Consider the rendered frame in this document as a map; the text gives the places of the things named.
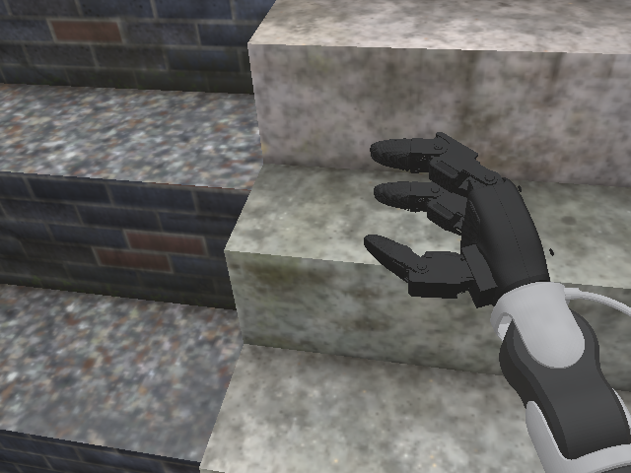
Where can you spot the right robot hand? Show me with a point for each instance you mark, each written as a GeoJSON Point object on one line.
{"type": "Point", "coordinates": [500, 248]}

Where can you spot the robot right forearm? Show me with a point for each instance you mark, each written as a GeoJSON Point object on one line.
{"type": "Point", "coordinates": [550, 355]}

